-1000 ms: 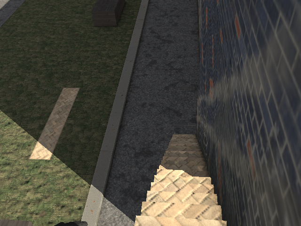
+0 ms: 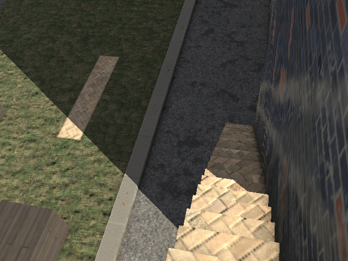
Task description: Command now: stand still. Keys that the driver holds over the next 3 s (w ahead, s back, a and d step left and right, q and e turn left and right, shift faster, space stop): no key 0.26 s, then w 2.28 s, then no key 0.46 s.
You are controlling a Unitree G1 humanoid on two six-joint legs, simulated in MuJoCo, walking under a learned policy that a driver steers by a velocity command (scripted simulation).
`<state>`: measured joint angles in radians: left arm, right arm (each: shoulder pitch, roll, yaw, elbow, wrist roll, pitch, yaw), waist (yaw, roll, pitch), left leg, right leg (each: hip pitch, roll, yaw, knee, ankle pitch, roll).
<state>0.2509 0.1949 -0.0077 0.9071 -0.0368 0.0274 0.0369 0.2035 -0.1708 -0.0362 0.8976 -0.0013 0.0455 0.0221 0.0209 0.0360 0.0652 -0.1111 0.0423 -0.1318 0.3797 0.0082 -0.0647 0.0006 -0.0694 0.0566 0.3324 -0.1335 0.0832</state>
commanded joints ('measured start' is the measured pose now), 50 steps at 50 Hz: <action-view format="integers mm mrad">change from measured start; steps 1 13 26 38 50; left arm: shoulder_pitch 68 3 415 252 203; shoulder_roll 121 170 250 315 181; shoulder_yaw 37 94 114 33 85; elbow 4 12 73 123 2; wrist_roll -8 -6 81 49 -28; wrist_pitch -6 -41 42 -84 -58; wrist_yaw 10 29 -54 -8 5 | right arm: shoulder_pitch -23 314 111 202 241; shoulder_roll -64 -96 -62 72 -89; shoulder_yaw -11 -22 -20 31 3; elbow -53 78 14 -72 -81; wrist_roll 6 -14 55 95 7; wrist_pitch -24 -59 -59 20 -34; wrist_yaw -12 -7 -76 -104 -35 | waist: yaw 14 -134 129 -75 -106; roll -115 4 37 -629 -5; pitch -73 13 6 193 -5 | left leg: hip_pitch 70 306 -355 -897 66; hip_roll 39 14 -48 -16 -61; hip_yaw -15 100 32 -227 124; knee -38 9 1010 1519 339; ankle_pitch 413 514 -684 -585 -75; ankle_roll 67 112 9 14 102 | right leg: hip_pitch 65 -297 -84 -505 -438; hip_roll -67 30 -147 -417 -59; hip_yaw -1 -120 175 654 63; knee -97 241 50 119 445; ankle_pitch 693 657 837 355 245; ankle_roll -7 108 -58 -350 -252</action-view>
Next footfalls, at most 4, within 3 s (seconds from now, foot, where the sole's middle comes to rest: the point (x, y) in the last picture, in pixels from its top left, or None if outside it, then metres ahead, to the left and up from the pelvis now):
0.62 right None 0.29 -0.24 -1.23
0.80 left None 0.31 0.12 -1.07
1.00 left None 0.41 0.12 -1.23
1.44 right None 0.56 -0.21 -1.44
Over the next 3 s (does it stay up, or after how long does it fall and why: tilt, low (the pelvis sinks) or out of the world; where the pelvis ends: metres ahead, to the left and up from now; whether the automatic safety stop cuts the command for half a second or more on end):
stays up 1.05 -0.21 -1.08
